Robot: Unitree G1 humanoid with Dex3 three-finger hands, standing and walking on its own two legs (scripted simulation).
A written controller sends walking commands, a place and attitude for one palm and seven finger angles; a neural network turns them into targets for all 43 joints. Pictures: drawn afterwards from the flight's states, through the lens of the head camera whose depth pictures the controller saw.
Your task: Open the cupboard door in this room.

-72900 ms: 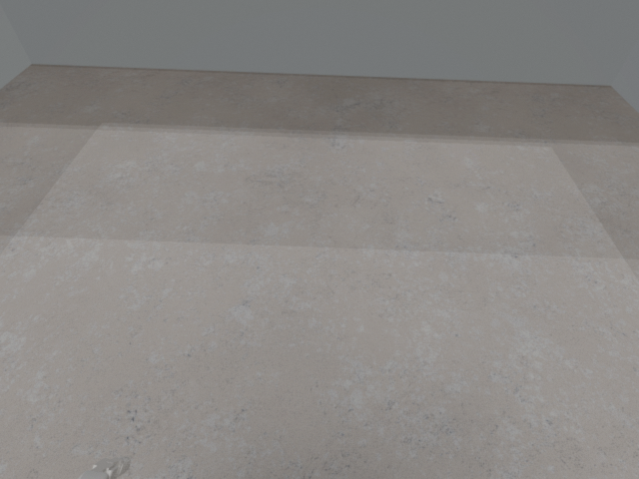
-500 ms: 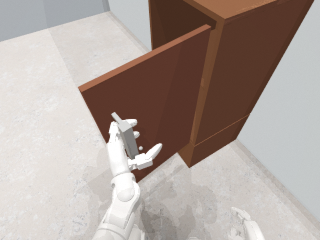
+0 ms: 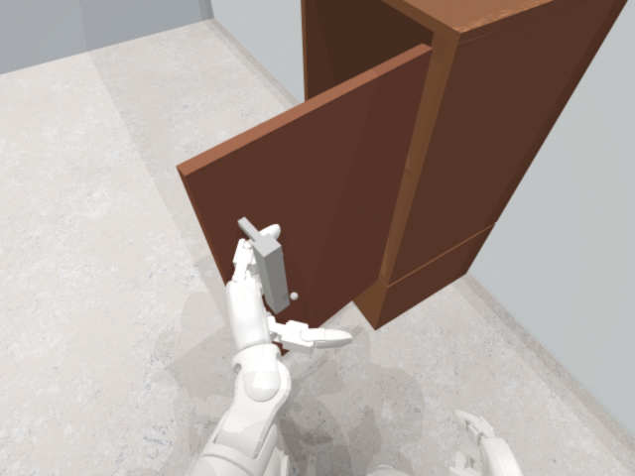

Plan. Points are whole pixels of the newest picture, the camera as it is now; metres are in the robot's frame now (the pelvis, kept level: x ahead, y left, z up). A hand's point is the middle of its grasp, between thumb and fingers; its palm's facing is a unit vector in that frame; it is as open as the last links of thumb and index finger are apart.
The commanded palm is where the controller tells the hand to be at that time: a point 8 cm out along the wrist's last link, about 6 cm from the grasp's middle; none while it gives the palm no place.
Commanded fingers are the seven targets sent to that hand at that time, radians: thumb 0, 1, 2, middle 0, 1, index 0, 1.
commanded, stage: slide the hand sideways off the handle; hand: left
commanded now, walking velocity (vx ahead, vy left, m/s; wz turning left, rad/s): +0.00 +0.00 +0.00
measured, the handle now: (263, 266) +0.37 +0.09 +0.05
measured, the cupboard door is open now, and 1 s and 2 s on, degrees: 98 100 100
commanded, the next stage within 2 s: draw the hand back to the body in 1.22 s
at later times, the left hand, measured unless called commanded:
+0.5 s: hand (282, 331) +0.28 +0.06 +0.05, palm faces -0.11 -0.99 +0.04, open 16.2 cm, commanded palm +0.25 +0.11 +0.05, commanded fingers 0.00 -0.50 0.30 -0.15 -0.30 -0.15 -0.30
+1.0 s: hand (243, 376) +0.23 +0.10 +0.04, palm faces -0.09 -1.00 -0.01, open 16.3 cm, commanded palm +0.21 +0.16 +0.05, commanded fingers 0.00 -0.50 0.30 -0.15 -0.30 -0.15 -0.30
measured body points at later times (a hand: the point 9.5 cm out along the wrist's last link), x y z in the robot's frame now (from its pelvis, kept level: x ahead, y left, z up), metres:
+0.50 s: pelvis +0.00 +0.01 +0.00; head +0.05 +0.01 +0.45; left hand +0.28 +0.11 +0.05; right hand +0.15 -0.22 -0.09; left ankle +0.04 +0.12 -0.66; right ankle -0.03 -0.10 -0.66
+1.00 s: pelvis +0.01 +0.00 -0.01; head +0.07 +0.00 +0.44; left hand +0.23 +0.15 +0.04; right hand +0.20 -0.21 -0.09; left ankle +0.04 +0.12 -0.66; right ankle -0.03 -0.10 -0.66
